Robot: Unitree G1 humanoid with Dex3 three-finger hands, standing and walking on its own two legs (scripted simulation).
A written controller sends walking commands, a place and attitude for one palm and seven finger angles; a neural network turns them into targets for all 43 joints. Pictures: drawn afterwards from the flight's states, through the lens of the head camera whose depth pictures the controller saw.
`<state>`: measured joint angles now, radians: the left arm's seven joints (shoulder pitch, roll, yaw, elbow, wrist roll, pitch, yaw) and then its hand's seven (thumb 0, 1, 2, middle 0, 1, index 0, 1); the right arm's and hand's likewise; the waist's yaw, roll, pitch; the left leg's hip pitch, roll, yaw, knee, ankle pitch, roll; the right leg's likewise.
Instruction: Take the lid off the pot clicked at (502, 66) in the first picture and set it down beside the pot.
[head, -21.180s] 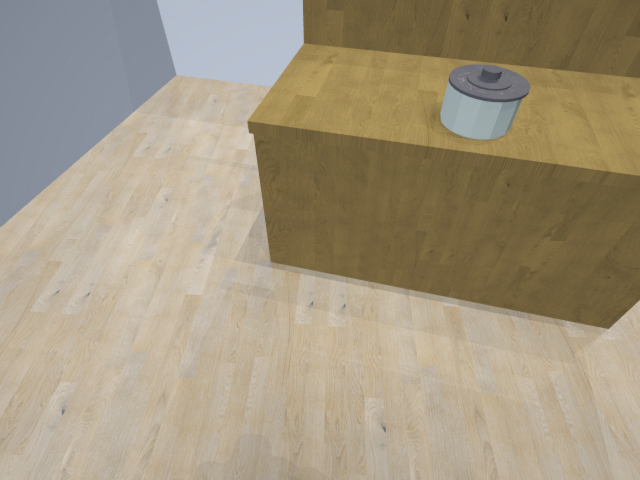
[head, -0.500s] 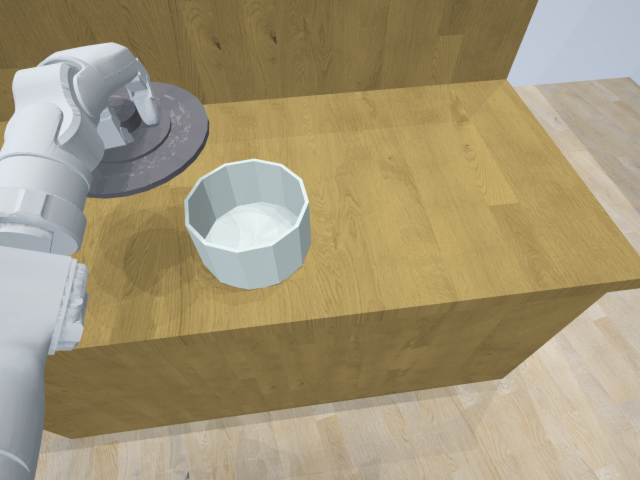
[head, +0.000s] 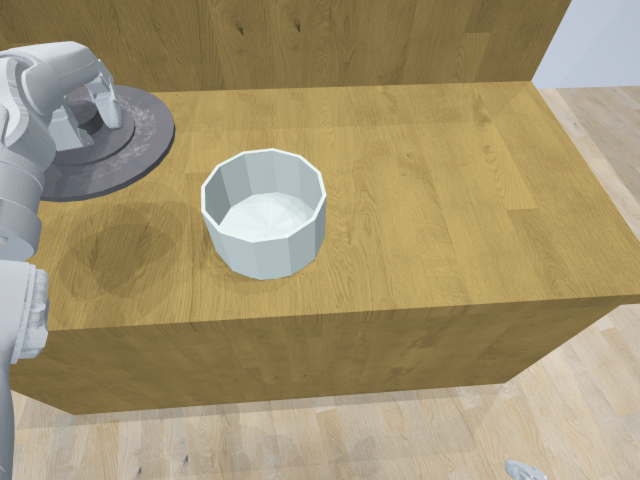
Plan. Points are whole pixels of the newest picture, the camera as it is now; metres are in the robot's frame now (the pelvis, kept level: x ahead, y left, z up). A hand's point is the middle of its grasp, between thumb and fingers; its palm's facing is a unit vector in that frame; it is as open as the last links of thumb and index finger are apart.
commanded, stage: move the lid sideways beside the pot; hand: left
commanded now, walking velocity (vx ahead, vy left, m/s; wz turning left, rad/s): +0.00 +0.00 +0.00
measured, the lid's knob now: (78, 119) +0.50 +0.30 +0.17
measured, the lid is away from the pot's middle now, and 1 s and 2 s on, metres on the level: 0.21 0.23 0.24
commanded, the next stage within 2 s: lower the lid onto the table in 0.48 s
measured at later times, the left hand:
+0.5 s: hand (31, 124) +0.46 +0.33 +0.19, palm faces -0.33 -0.10 -0.94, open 6.7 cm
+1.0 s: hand (57, 137) +0.46 +0.31 +0.17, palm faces -0.34 -0.09 -0.94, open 6.6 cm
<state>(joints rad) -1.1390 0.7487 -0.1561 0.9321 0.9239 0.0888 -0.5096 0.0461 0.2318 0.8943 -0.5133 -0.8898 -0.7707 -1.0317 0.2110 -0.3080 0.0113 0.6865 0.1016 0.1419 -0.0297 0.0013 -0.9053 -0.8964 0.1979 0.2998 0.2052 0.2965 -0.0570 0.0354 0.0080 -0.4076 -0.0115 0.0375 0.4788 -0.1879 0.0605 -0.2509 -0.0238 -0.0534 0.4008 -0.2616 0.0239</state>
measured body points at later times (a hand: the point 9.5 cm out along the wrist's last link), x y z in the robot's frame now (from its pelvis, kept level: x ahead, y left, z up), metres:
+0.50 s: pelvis +0.00 +0.01 +0.00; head +0.06 +0.01 +0.44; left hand +0.47 +0.33 +0.24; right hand +0.05 -0.27 -0.13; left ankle +0.03 +0.08 -0.74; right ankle -0.04 -0.14 -0.74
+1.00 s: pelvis +0.00 +0.01 +0.00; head +0.07 +0.01 +0.44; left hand +0.48 +0.31 +0.22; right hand +0.07 -0.26 -0.13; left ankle +0.03 +0.08 -0.74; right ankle -0.04 -0.14 -0.74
